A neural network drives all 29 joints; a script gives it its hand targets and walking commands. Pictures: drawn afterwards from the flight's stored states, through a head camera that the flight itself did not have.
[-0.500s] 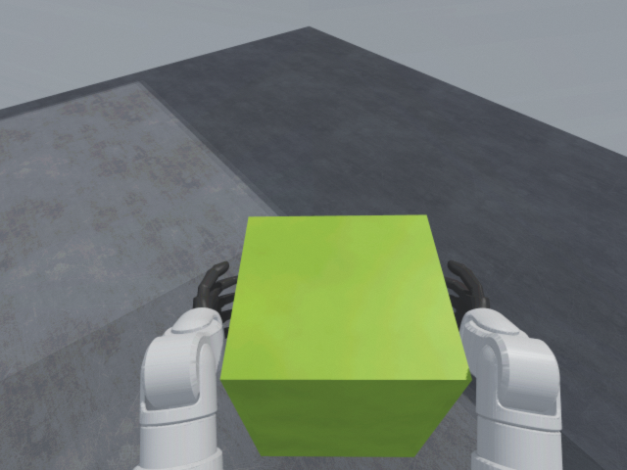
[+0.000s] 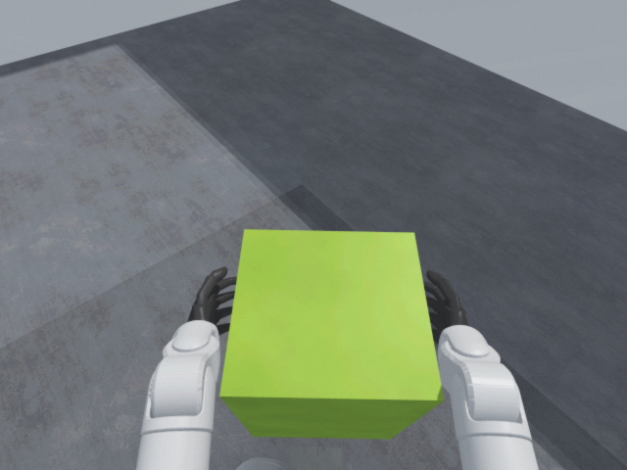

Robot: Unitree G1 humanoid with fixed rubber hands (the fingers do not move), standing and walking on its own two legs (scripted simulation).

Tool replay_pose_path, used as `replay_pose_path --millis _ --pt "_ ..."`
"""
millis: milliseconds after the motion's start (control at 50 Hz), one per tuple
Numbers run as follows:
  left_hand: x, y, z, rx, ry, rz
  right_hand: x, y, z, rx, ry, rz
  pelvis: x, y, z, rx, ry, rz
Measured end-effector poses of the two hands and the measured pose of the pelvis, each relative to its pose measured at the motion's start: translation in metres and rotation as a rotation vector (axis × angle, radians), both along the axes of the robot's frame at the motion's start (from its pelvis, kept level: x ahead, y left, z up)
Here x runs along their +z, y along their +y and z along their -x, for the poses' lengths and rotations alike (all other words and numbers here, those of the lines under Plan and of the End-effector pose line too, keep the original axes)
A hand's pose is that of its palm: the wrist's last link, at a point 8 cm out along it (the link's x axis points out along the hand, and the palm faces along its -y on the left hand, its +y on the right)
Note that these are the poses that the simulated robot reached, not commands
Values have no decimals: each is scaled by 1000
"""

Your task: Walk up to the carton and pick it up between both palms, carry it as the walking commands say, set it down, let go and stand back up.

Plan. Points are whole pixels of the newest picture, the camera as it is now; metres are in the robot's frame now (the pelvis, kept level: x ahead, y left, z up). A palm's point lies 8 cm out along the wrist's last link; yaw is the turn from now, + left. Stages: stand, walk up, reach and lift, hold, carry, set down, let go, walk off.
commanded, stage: hold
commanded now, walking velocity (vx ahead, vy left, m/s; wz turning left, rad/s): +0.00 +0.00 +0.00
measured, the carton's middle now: (325, 345) +0.27 +0.05 -0.04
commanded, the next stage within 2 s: set down in 0.14 s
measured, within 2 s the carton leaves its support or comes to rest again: neither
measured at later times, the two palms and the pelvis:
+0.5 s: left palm (205, 305) +0.28 +0.21 +0.01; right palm (433, 316) +0.31 -0.09 +0.01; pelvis -0.01 +0.03 +0.00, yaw -1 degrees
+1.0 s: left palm (230, 319) +0.31 +0.20 -0.08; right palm (427, 325) +0.34 -0.11 -0.08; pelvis -0.01 +0.01 -0.03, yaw +1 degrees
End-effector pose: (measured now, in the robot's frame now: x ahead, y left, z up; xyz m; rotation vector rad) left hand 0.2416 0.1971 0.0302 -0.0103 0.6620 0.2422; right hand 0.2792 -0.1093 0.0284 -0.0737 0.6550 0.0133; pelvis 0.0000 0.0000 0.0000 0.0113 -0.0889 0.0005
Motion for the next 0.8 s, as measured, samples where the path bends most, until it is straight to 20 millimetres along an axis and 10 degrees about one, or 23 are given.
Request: replay_pose_path --millis 280,800 --pt "5 18 -20 29 -1 71 8 16 -16 -48 9 -40 1 26 3 14 -65 16" --pt "-69 7 -53 1 51 43 -67 5 -47 -24 56 -32 -15 19 10 7 177 3"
